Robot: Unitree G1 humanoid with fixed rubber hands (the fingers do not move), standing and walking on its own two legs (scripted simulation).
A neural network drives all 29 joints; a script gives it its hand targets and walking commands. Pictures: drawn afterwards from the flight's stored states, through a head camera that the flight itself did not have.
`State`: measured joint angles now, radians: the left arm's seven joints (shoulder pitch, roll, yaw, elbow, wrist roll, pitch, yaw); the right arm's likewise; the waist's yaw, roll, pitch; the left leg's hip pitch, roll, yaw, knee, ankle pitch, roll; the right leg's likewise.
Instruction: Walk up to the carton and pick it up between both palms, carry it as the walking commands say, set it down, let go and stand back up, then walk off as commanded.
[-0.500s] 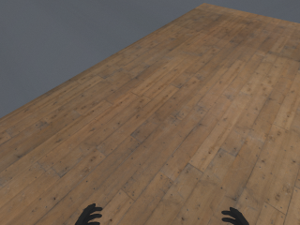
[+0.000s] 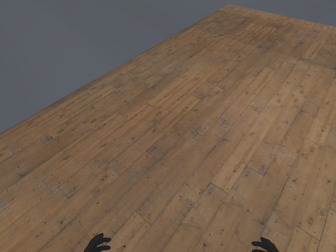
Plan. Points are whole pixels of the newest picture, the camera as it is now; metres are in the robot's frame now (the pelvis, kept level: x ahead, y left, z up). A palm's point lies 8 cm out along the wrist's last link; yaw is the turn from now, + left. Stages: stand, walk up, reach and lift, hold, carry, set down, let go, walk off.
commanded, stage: stand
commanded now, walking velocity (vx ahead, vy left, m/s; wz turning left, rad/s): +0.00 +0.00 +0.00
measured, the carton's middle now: out of the picture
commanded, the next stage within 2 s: walk up in 0.56 s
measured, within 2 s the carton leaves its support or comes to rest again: neither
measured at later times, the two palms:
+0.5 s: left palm out of the picture +0.11 +0.23 -0.10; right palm out of the picture +0.11 -0.23 -0.10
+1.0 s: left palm out of the picture +0.11 +0.23 -0.09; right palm out of the picture +0.04 -0.30 -0.12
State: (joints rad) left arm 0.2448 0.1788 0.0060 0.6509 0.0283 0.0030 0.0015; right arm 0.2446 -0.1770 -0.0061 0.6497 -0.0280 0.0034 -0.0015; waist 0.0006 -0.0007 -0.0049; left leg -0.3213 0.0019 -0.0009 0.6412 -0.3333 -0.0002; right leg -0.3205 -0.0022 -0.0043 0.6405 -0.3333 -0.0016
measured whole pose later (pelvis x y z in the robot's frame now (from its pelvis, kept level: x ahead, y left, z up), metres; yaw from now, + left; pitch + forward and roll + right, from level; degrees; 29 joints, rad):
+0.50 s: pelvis +0.00 +0.00 +0.00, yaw +0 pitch +0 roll +0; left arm 0.26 0.17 0.02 0.69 0.03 0.00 0.01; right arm 0.25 -0.17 -0.02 0.69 -0.03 0.00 -0.01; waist 0.00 0.00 0.00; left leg -0.30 0.00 0.00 0.61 -0.32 0.00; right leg -0.30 0.00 0.00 0.61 -0.32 0.00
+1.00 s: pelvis -0.01 -0.03 +0.00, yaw -9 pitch +1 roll +2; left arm 0.31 0.24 0.07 0.70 0.03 0.01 -0.01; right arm 0.25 -0.26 -0.07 0.78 -0.03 0.06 -0.04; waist 0.02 0.01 0.01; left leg -0.44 0.04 0.05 0.96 -0.52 -0.04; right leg -0.37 0.04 -0.02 0.66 -0.31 -0.07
